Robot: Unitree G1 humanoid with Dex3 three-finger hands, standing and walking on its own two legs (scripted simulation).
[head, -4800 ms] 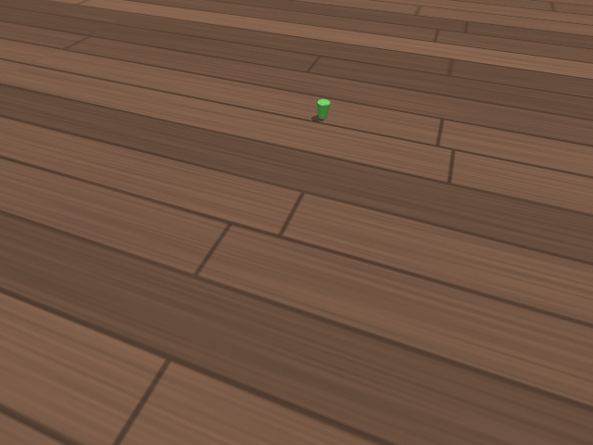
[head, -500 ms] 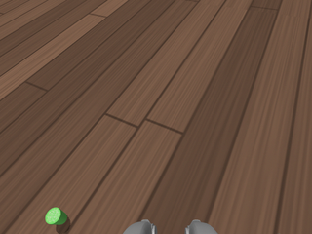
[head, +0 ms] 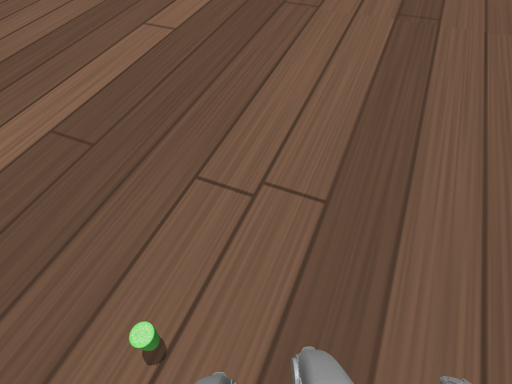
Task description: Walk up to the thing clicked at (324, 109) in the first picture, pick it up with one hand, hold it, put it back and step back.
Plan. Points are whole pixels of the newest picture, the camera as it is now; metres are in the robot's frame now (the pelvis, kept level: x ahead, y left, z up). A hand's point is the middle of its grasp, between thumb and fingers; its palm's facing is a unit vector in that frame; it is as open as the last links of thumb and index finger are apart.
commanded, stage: walk up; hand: left
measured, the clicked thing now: (146, 338) +0.39 +0.40 -0.68
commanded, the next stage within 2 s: none
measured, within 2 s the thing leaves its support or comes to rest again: neither
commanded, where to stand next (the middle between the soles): -0.04 +0.25 m, yaw -8 degrees
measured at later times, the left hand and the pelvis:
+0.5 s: hand out of the picture -0.03 +0.58 -0.11, palm faces -0.01 -0.75 -0.66, open 7.4 cm; pelvis -0.12 +0.24 -0.02, yaw -3 degrees
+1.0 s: hand out of the picture -0.03 +0.56 -0.12, palm faces -0.24 -0.91 -0.34, open 7.4 cm; pelvis -0.14 +0.32 +0.03, yaw -12 degrees
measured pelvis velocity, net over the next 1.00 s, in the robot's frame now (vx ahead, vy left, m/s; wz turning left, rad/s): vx -0.14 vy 0.32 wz -0.20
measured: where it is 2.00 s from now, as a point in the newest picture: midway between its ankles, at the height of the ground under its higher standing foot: outside the picture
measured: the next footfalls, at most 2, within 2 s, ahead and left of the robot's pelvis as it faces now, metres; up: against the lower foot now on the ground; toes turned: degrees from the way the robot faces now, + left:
right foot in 0.06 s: +0.06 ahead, -0.05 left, +0.00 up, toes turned -6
left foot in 0.42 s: -0.07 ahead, +0.37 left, +0.00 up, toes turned -8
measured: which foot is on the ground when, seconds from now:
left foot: down 0.00-0.08, up 0.10-0.40, down 0.42-1.00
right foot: up 0.00-0.04, down 0.06-0.44, up 0.46-0.72, down 0.74-0.88, up 0.90-1.00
